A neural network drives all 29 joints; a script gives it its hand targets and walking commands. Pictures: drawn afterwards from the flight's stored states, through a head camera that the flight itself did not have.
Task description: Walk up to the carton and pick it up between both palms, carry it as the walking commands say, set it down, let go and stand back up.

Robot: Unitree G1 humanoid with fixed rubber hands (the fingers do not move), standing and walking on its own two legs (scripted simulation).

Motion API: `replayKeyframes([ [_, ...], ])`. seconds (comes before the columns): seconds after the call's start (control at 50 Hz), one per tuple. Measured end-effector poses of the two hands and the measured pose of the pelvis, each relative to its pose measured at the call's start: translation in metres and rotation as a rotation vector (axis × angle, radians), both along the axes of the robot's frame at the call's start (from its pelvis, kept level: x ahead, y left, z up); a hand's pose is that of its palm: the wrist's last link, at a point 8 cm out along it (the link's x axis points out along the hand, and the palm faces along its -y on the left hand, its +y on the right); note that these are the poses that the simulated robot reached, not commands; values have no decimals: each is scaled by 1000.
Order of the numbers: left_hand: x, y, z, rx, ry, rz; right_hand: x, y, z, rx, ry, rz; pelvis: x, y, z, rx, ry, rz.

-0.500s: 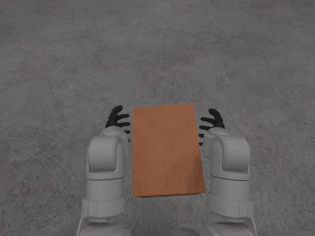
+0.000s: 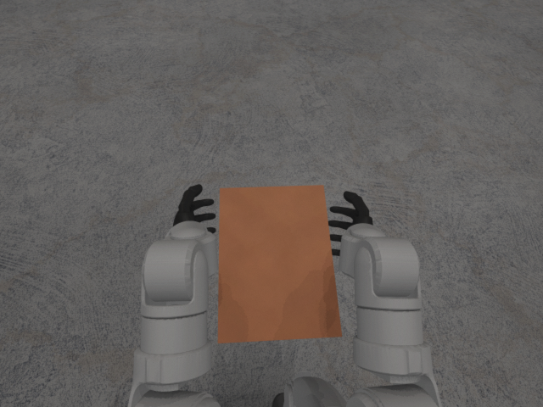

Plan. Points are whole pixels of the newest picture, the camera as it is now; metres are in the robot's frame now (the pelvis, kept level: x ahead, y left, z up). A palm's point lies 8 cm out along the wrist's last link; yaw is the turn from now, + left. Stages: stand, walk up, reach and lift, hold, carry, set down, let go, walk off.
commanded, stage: carry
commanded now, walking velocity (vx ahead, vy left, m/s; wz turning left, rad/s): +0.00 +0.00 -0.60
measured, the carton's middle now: (273, 269) +0.33 +0.01 -0.03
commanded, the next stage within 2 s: none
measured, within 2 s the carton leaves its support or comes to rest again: neither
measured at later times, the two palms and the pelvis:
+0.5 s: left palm (286, 272) +0.27 +0.00 +0.09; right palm (479, 350) +0.19 -0.21 +0.10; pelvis -0.06 +0.00 +0.00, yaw -20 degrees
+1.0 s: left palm (355, 351) +0.18 -0.07 +0.09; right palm out of the picture +0.05 -0.26 +0.10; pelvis -0.16 +0.01 +0.00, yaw -32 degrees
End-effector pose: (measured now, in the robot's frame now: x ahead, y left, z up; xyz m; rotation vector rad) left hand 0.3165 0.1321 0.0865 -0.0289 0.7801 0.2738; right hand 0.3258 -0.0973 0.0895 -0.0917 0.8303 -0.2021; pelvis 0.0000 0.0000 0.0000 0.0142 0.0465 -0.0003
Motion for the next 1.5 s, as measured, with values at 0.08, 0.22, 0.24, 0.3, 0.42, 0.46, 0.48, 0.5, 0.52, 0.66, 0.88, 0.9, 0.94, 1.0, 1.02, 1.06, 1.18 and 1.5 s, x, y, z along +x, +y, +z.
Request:
replayKeyframes([
  [0.08,-4,-15,19,40,-12,-36,-16,-15,6,35,-9,-29,-7,2,5,-34,-5,-73],
  [0.22,-1,-76,35,64,-66,-179,-48,-73,12,56,-61,-164,-17,-12,-1,-53,-1,-154],
  [0.24,-3,-86,32,65,-53,-210,-56,-81,10,52,-47,-190,-19,-14,-1,-40,1,-157],
  [0.3,-10,-108,23,63,-12,-296,-80,-101,6,44,-7,-274,-28,-14,0,-19,-3,-185],
  [0.42,-28,-126,9,16,-2,-396,-118,-113,6,5,4,-388,-50,-5,-2,6,-12,-264],
  [0.46,-37,-127,6,10,5,-410,-128,-114,7,-7,12,-396,-57,-3,-1,12,-22,-304],
  [0.48,-41,-128,6,17,9,-417,-132,-115,7,-6,17,-399,-60,-3,0,6,-23,-327],
  [0.5,-46,-129,6,26,12,-423,-137,-116,7,-1,21,-401,-63,-3,1,0,-22,-350],
  [0.52,-50,-131,8,34,12,-424,-141,-117,7,6,21,-402,-66,-3,1,-5,-21,-370],
  [0.66,-70,-171,25,57,-41,-435,-176,-151,2,60,-37,-440,-92,-18,-4,-12,-13,-435],
  [0.88,-112,-217,10,29,5,-628,-252,-178,3,43,1,-657,-134,-5,4,28,16,-512],
  [0.9,-115,-217,9,21,1,-635,-256,-178,4,38,-3,-668,-138,-3,4,30,18,-521],
  [0.94,-122,-214,8,8,-5,-643,-264,-174,7,29,-12,-682,-146,3,3,33,23,-538],
  [1.0,-134,-205,5,0,-3,-641,-274,-166,7,21,-10,-681,-157,13,4,36,33,-568],
  [1.02,-138,-201,5,-3,0,-638,-278,-162,7,16,-6,-676,-161,16,4,38,35,-580],
  [1.06,-148,-194,2,-17,15,-627,-289,-156,7,-3,15,-655,-170,21,7,61,12,-616],
  [1.18,-175,-196,23,25,-20,-687,-326,-150,17,17,-11,-688,-181,32,11,-1,-6,-709],
  [1.5,-267,-265,6,34,27,-1039,-473,-159,2,29,34,-1051,-228,64,-1,-17,-12,-891],
])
